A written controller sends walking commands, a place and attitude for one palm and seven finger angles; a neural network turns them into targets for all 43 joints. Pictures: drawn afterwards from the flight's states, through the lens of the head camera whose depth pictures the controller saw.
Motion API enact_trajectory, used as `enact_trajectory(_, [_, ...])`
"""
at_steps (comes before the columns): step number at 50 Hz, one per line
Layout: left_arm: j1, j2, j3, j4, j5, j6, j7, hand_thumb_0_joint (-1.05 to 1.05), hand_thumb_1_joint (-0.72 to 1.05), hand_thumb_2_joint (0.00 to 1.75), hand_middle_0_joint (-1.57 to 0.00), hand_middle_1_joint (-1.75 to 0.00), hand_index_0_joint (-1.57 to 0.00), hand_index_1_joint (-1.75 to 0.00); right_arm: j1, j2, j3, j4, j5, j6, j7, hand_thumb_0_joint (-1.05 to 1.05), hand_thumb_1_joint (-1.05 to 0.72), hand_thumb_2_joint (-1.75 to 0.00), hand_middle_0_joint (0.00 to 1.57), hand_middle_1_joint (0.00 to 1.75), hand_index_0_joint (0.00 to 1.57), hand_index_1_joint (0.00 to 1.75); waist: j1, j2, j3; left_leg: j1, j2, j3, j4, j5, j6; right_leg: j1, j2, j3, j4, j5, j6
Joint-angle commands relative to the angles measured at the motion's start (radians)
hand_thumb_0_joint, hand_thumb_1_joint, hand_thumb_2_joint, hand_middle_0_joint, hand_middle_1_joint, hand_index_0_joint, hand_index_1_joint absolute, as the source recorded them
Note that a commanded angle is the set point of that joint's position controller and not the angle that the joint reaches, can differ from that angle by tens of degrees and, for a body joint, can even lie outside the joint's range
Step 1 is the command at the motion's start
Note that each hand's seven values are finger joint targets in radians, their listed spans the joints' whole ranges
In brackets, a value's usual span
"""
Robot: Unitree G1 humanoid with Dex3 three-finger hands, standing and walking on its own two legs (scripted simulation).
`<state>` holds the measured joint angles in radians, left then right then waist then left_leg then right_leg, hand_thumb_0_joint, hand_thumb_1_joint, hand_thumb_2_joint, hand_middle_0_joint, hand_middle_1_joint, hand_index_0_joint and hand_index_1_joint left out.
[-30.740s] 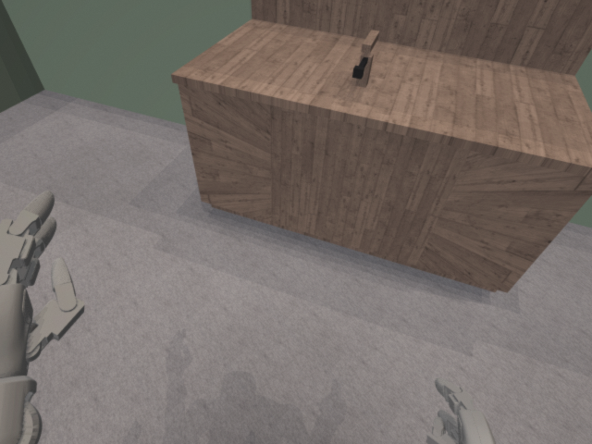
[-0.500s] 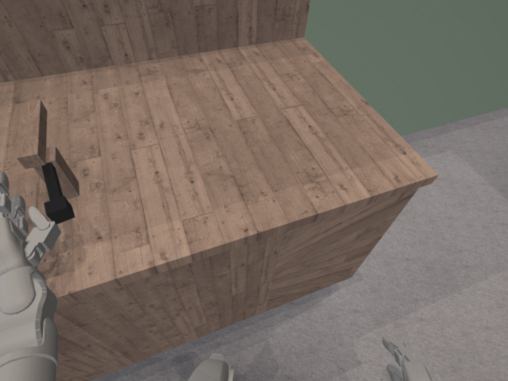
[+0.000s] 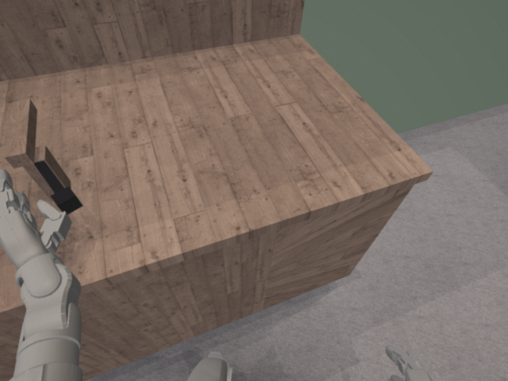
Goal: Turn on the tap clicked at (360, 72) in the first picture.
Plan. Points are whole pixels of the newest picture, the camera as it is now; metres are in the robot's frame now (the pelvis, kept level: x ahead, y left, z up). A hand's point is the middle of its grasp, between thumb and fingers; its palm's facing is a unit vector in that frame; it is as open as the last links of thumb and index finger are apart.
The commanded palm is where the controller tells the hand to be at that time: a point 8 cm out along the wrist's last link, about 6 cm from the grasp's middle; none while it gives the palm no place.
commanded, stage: push the lever round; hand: left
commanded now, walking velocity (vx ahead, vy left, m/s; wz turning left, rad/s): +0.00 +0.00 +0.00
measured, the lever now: (67, 200) +0.36 +0.31 +0.07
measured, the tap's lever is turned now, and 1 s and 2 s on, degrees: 22 44 71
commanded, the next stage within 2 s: none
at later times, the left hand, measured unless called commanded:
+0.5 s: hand (78, 210) +0.35 +0.29 +0.07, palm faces +0.77 -0.64 -0.07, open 7.8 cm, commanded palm +0.30 +0.30 +0.07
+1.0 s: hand (100, 197) +0.38 +0.27 +0.07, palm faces +0.83 -0.56 -0.05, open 7.8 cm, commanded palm +0.32 +0.27 +0.07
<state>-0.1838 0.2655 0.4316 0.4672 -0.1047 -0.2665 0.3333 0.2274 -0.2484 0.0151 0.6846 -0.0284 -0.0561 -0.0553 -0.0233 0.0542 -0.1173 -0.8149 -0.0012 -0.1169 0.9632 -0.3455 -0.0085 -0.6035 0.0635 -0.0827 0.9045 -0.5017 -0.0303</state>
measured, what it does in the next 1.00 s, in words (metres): stands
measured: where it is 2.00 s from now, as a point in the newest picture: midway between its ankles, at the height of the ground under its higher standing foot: outside the picture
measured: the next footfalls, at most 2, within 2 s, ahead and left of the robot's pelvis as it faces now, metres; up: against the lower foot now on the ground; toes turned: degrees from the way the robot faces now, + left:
none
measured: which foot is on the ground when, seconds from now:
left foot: down 0.00-1.00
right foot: down 0.00-1.00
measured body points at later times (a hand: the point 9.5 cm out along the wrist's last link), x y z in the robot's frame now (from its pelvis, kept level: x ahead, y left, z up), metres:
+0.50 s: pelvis +0.01 +0.00 +0.00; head +0.04 +0.02 +0.45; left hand +0.30 +0.32 +0.07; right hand +0.15 -0.25 -0.10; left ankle +0.07 +0.12 -0.68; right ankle -0.03 -0.11 -0.68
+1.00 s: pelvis +0.00 +0.01 +0.00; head +0.03 +0.02 +0.45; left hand +0.33 +0.30 +0.07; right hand +0.13 -0.23 -0.11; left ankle +0.07 +0.12 -0.68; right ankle -0.03 -0.11 -0.68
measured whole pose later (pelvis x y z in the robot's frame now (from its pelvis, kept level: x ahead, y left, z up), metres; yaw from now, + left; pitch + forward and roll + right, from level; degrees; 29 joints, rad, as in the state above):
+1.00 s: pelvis +0.00 +0.01 +0.00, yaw +0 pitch +11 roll -4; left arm -0.38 0.11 0.37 0.58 0.06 -0.20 0.75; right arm 0.21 -0.20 -0.01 0.71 -0.07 0.00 0.01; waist -0.05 0.05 -0.15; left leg -0.82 -0.01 -0.12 0.96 -0.34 0.00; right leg -0.61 0.05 -0.09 0.91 -0.50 -0.02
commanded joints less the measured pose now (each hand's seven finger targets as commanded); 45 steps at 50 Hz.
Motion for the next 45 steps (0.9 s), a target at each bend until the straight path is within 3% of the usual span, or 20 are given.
enact_trajectory(1, [-0.279,0.234,0.047,-0.206,0.022,-0.060,0.041,0.00,0.90,0.90,-0.15,-0.15,-0.15,-0.15,-0.035,-0.142,-0.051,-0.127,0.002,-0.034,-0.009,0.00,-0.90,-0.90,0.20,0.30,0.20,0.30,-0.009,0.020,-0.269,0.297,-0.007,0.009,-0.111,0.097,0.045,-0.013,-0.016,0.045,-0.161,0.254,0.003])
enact_trajectory(3, [-0.282,0.260,0.065,-0.234,0.040,-0.059,0.061,0.00,0.90,0.90,-0.15,-0.15,-0.15,-0.15,-0.036,-0.142,-0.052,-0.129,-0.001,-0.027,-0.008,0.00,-0.90,-0.90,0.20,0.30,0.20,0.30,0.006,0.068,-0.293,0.310,-0.006,0.011,-0.111,0.136,0.043,0.004,-0.018,0.048,-0.153,0.284,-0.002])
enact_trajectory(5, [-0.263,0.221,0.035,-0.263,0.050,-0.057,0.082,0.00,0.90,0.90,-0.15,-0.15,-0.15,-0.15,-0.037,-0.135,-0.054,-0.139,-0.001,-0.025,0.001,0.00,-0.90,-0.90,0.20,0.30,0.20,0.30,0.006,0.090,-0.305,0.337,-0.005,0.018,-0.110,0.167,0.040,0.010,-0.017,0.044,-0.151,0.311,-0.003])
enact_trajectory(8, [-0.218,0.199,0.032,-0.255,0.063,-0.044,0.111,0.00,0.90,0.90,-0.15,-0.15,-0.15,-0.15,-0.034,-0.137,-0.058,-0.140,-0.005,-0.021,0.007,0.00,-0.90,-0.90,0.20,0.30,0.20,0.30,0.007,0.057,-0.291,0.329,-0.002,0.012,-0.107,0.199,0.040,0.016,-0.014,0.038,-0.148,0.337,-0.005])
enact_trajectory(12, [-0.256,0.141,-0.019,-0.253,0.066,-0.038,0.140,0.00,0.90,0.90,-0.15,-0.15,-0.15,-0.15,-0.043,-0.134,-0.059,-0.143,-0.005,-0.018,0.010,0.00,-0.90,-0.90,0.20,0.30,0.20,0.30,-0.017,0.007,-0.247,0.316,-0.002,0.016,-0.111,0.162,0.043,-0.001,-0.016,0.037,-0.163,0.316,0.001])
enact_trajectory(18, [-0.318,0.143,-0.014,-0.248,0.098,-0.037,0.185,0.00,0.90,0.90,-0.15,-0.15,-0.15,-0.15,-0.053,-0.130,-0.060,-0.133,-0.009,-0.008,0.010,0.00,-0.90,-0.90,0.20,0.30,0.20,0.30,-0.015,0.054,-0.249,0.317,-0.004,0.012,-0.115,0.143,0.040,-0.012,-0.022,0.041,-0.161,0.285,-0.005])
enact_trajectory(21, [-0.326,0.106,-0.047,-0.253,0.108,-0.039,0.207,0.00,0.90,0.90,-0.15,-0.15,-0.15,-0.15,-0.053,-0.125,-0.062,-0.132,-0.013,-0.008,0.014,0.00,-0.90,-0.90,0.20,0.30,0.20,0.30,-0.020,0.053,-0.274,0.343,-0.003,0.009,-0.112,0.150,0.038,-0.015,-0.020,0.036,-0.159,0.288,-0.007])
enact_trajectory(23, [-0.318,0.134,-0.016,-0.272,0.117,-0.040,0.225,0.00,0.90,0.90,-0.15,-0.15,-0.15,-0.15,-0.054,-0.126,-0.064,-0.129,-0.015,-0.003,0.014,0.00,-0.90,-0.90,0.20,0.30,0.20,0.30,-0.007,0.078,-0.302,0.352,-0.001,0.005,-0.110,0.178,0.034,-0.006,-0.021,0.038,-0.151,0.302,-0.011])
enact_trajectory(24, [-0.322,0.088,-0.053,-0.268,0.114,-0.038,0.230,0.00,0.90,0.90,-0.15,-0.15,-0.15,-0.15,-0.053,-0.121,-0.064,-0.132,-0.017,-0.003,0.018,0.00,-0.90,-0.90,0.20,0.30,0.20,0.30,-0.017,0.058,-0.301,0.359,-0.003,0.008,-0.107,0.185,0.035,-0.004,-0.020,0.034,-0.150,0.313,-0.008])
enact_trajectory(25, [-0.293,0.095,-0.037,-0.248,0.114,-0.033,0.238,0.00,0.90,0.90,-0.15,-0.15,-0.15,-0.15,-0.052,-0.122,-0.067,-0.131,-0.017,-0.001,0.019,0.00,-0.90,-0.90,0.20,0.30,0.20,0.30,-0.009,0.042,-0.309,0.349,-0.004,0.010,-0.105,0.182,0.035,0.004,-0.019,0.033,-0.151,0.312,-0.008])
enact_trajectory(27, [-0.346,0.082,-0.058,-0.239,0.117,-0.026,0.247,0.00,0.90,0.90,-0.15,-0.15,-0.15,-0.15,-0.059,-0.121,-0.062,-0.129,-0.015,0.004,0.019,0.00,-0.90,-0.90,0.20,0.30,0.20,0.30,-0.022,0.024,-0.273,0.330,-0.002,0.004,-0.112,0.153,0.034,-0.010,-0.020,0.031,-0.157,0.290,-0.007])
enact_trajectory(28, [-0.351,0.094,-0.044,-0.229,0.129,-0.021,0.256,0.00,0.90,0.90,-0.15,-0.15,-0.15,-0.15,-0.060,-0.122,-0.064,-0.126,-0.016,0.006,0.017,0.00,-0.90,-0.90,0.20,0.30,0.20,0.30,-0.018,0.046,-0.263,0.328,-0.001,0.000,-0.116,0.145,0.033,-0.018,-0.021,0.032,-0.157,0.277,-0.010])
enact_trajectory(29, [-0.380,0.061,-0.076,-0.226,0.128,-0.019,0.262,0.00,0.90,0.90,-0.15,-0.15,-0.15,-0.15,-0.063,-0.119,-0.062,-0.127,-0.016,0.007,0.018,0.00,-0.90,-0.90,0.20,0.30,0.20,0.30,-0.031,0.031,-0.252,0.331,-0.002,-0.002,-0.120,0.133,0.035,-0.025,-0.021,0.029,-0.160,0.270,-0.008])
enact_trajectory(33, [-0.401,0.049,-0.075,-0.220,0.152,-0.012,0.300,0.00,0.90,0.90,-0.15,-0.15,-0.15,-0.15,-0.062,-0.118,-0.066,-0.120,-0.023,0.005,0.024,0.00,-0.90,-0.90,0.20,0.30,0.20,0.30,-0.021,0.076,-0.272,0.358,0.000,-0.017,-0.131,0.125,0.027,-0.044,-0.019,0.022,-0.153,0.248,-0.014])
enact_trajectory(37, [-0.419,0.000,-0.116,-0.206,0.167,-0.007,0.332,0.00,0.90,0.90,-0.15,-0.15,-0.15,-0.15,-0.065,-0.112,-0.068,-0.120,-0.026,0.006,0.036,0.00,-0.90,-0.90,0.20,0.30,0.20,0.30,-0.028,0.047,-0.291,0.360,0.001,-0.018,-0.129,0.124,0.023,-0.042,-0.019,0.014,-0.148,0.244,-0.014])
enact_trajectory(38, [-0.426,0.024,-0.086,-0.181,0.175,0.000,0.344,0.00,0.90,0.90,-0.15,-0.15,-0.15,-0.15,-0.062,-0.115,-0.068,-0.111,-0.029,0.008,0.036,0.00,-0.90,-0.90,0.20,0.30,0.20,0.30,-0.024,0.052,-0.282,0.354,0.002,-0.023,-0.134,0.118,0.022,-0.049,-0.019,0.014,-0.148,0.237,-0.015])
enact_trajectory(40, [-0.498,-0.011,-0.122,-0.171,0.179,0.002,0.356,0.00,0.90,0.90,-0.15,-0.15,-0.15,-0.15,-0.067,-0.109,-0.067,-0.105,-0.029,0.010,0.040,0.00,-0.90,-0.90,0.20,0.30,0.20,0.30,-0.041,0.044,-0.264,0.350,0.001,-0.023,-0.134,0.091,0.023,-0.063,-0.021,0.013,-0.150,0.226,-0.013])
enact_trajectory(43, [-0.493,0.035,-0.057,-0.137,0.187,0.007,0.386,0.00,0.90,0.90,-0.15,-0.15,-0.15,-0.15,-0.063,-0.110,-0.071,-0.097,-0.034,0.015,0.040,0.00,-0.90,-0.90,0.20,0.30,0.20,0.30,-0.026,0.040,-0.284,0.336,0.002,-0.027,-0.137,0.084,0.020,-0.054,-0.021,0.014,-0.152,0.214,-0.016])
enact_trajectory(44, [-0.536,-0.008,-0.102,-0.143,0.189,0.005,0.388,0.00,0.90,0.90,-0.15,-0.15,-0.15,-0.15,-0.062,-0.105,-0.067,-0.099,-0.035,0.016,0.045,0.00,-0.90,-0.90,0.20,0.30,0.20,0.30,-0.040,0.056,-0.288,0.345,-0.001,-0.023,-0.132,0.095,0.020,-0.059,-0.023,0.013,-0.147,0.222,-0.015])
enact_trajectory(45, [-0.535,0.006,-0.082,-0.119,0.194,0.007,0.398,0.00,0.90,0.90,-0.15,-0.15,-0.15,-0.15,-0.060,-0.104,-0.071,-0.094,-0.036,0.017,0.047,0.00,-0.90,-0.90,0.20,0.30,0.20,0.30,-0.036,0.042,-0.291,0.344,0.002,-0.025,-0.134,0.079,0.018,-0.066,-0.022,0.009,-0.146,0.211,-0.015])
